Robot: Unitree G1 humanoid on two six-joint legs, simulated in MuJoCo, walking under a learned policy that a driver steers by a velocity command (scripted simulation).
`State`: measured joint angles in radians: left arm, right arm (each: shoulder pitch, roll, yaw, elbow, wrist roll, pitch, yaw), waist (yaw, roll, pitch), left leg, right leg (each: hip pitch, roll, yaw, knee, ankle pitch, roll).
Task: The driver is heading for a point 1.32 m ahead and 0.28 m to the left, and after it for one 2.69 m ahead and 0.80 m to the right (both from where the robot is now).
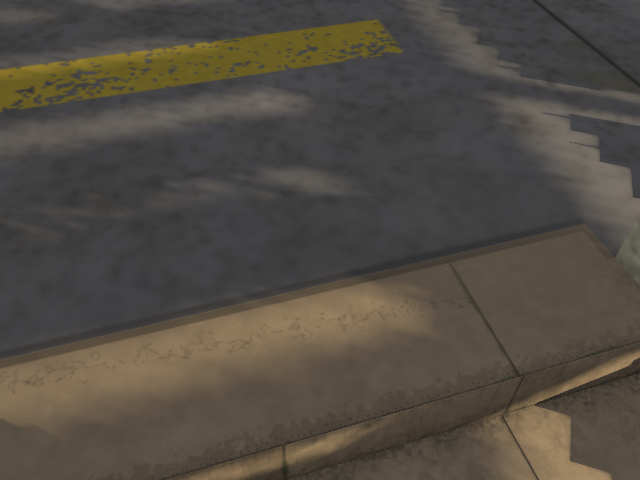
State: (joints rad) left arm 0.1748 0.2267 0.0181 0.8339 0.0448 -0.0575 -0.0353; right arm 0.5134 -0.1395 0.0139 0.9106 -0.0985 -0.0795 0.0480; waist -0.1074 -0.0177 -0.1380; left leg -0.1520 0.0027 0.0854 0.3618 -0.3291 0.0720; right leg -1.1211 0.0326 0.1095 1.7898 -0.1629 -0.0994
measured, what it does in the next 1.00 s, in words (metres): climbs, turning left: right foot 0.14 m higher, then left foot 0.14 m higher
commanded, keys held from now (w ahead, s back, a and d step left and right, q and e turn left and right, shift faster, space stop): w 0.36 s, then w+q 0.64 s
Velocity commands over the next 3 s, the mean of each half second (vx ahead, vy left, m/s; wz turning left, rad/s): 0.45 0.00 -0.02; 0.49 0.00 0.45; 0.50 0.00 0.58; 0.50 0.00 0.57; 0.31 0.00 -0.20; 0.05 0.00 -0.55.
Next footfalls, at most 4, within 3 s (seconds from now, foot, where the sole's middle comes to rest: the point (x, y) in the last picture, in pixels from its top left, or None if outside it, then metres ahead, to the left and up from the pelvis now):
0.24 right None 0.36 -0.20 -0.63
0.84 left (298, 368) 0.65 -0.01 -0.49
1.26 right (351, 233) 0.99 -0.15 -0.49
1.82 left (190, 223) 1.05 0.21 -0.49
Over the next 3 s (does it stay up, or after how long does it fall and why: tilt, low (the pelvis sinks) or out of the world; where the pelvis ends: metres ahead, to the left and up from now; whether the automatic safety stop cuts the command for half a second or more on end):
stays up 1.24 0.34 0.29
